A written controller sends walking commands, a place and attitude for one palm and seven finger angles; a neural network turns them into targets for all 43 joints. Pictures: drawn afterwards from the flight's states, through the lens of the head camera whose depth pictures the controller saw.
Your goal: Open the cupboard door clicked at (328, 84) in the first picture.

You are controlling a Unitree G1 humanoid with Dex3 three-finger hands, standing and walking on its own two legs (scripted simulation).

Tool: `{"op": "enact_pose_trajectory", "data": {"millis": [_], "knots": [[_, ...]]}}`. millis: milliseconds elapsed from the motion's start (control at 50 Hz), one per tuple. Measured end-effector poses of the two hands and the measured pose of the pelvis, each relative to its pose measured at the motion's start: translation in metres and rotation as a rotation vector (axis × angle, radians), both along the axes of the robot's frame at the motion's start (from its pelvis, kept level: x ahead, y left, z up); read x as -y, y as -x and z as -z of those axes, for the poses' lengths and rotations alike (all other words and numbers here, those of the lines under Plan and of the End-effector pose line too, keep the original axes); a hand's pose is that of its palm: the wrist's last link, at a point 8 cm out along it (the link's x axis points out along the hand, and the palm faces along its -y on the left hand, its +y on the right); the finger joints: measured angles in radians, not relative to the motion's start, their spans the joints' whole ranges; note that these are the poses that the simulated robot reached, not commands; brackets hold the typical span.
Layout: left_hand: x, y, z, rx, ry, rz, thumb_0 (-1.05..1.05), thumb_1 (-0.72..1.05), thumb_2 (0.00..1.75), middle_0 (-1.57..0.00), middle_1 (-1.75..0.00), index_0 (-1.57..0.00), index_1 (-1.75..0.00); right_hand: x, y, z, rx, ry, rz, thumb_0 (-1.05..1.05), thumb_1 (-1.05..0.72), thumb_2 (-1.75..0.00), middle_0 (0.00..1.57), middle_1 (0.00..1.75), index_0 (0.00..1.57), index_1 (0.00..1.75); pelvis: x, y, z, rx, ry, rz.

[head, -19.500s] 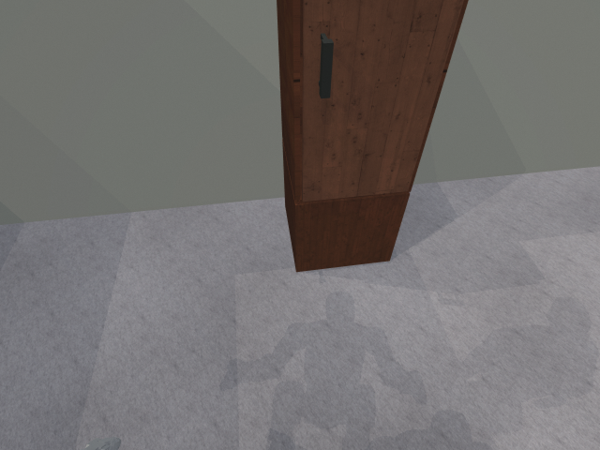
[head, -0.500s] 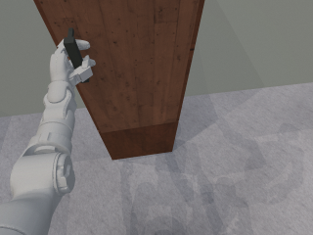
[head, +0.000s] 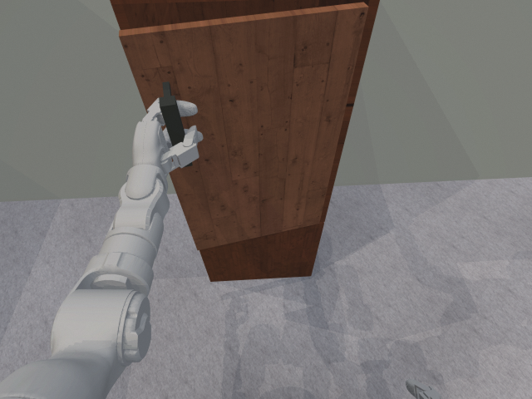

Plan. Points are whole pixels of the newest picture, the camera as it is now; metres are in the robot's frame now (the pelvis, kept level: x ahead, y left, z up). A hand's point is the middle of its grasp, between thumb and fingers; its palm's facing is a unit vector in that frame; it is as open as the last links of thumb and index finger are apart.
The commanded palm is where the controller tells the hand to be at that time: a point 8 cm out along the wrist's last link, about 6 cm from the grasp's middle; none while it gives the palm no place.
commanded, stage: pull the door open along its arc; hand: left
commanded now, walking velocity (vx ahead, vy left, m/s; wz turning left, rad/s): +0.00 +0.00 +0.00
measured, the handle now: (176, 125) +0.51 +0.13 +0.13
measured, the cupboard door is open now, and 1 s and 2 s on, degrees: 11 41 41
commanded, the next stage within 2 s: open thumb and fingers to let go in 0.76 s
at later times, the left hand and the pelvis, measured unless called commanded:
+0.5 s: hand (238, 198) +0.36 +0.03 +0.13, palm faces +0.33 -0.94 -0.01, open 6.2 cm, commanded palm +0.28 +0.07 +0.13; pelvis +0.01 -0.01 +0.01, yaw +0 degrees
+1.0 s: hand (256, 215) +0.33 +0.01 +0.13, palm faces +0.32 -0.95 -0.06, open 6.7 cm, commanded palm +0.28 +0.04 +0.13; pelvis +0.01 -0.04 +0.01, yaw +4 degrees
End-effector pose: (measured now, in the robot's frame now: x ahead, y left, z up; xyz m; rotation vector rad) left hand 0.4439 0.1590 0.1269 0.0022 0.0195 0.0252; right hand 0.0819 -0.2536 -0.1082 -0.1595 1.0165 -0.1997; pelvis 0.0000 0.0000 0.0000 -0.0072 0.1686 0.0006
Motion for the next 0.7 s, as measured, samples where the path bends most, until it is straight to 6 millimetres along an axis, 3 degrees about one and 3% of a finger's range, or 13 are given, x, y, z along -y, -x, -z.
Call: {"op": "enact_pose_trajectory", "data": {"millis": [180,300,400,520,620,700], "knots": [[0.006,0.016,0.003,0.036,0.05,-0.048,0.02,0.7,0.76,-0.36,-1.35,-0.35,-1.35,0.0,0.048,0.009,-0.093,-0.031,0.054,0.01,-0.9,-0.9,0.2,0.3,0.2,0.3,0.0,0.001,-0.001,0.008,-0.001,0.023],[0.03,0.049,0.004,0.049,0.109,-0.304,0.03,0.7,0.76,-0.32,-1.35,-0.38,-1.35,-0.006,0.046,0.01,-0.095,-0.063,0.014,0.01,-0.9,-0.9,0.2,0.3,0.2,0.3,0.0,-0.001,-0.003,0.014,-0.004,0.026],[0.058,0.087,0.0,0.025,0.038,-0.372,0.02,0.71,0.75,-0.32,-1.35,-0.34,-1.33,-0.014,0.011,0.009,-0.025,-0.096,-0.034,0.01,-0.9,-0.9,0.2,0.3,0.2,0.3,0.002,-0.004,-0.004,0.044,-0.006,0.018],[0.089,0.129,-0.003,0.007,-0.016,-0.296,0.02,0.69,0.72,-0.32,-1.33,-0.33,-1.33,-0.024,-0.057,-0.01,0.131,-0.106,-0.101,0.01,-0.9,-0.9,0.2,0.3,0.2,0.3,0.008,-0.006,-0.007,0.107,-0.009,0.0],[0.108,0.151,-0.006,-0.019,-0.032,-0.21,0.02,0.66,0.69,-0.31,-1.31,-0.34,-1.33,-0.033,-0.111,-0.035,0.265,-0.131,-0.168,0.01,-0.9,-0.9,0.2,0.3,0.2,0.3,0.016,-0.009,-0.008,0.151,-0.009,-0.016],[0.117,0.161,-0.008,-0.046,-0.035,-0.151,0.02,0.65,0.69,-0.3,-1.26,-0.33,-1.32,-0.04,-0.14,-0.051,0.328,-0.163,-0.215,0.01,-0.9,-0.9,0.2,0.3,0.2,0.3,0.022,-0.013,-0.009,0.167,-0.012,-0.024]]}}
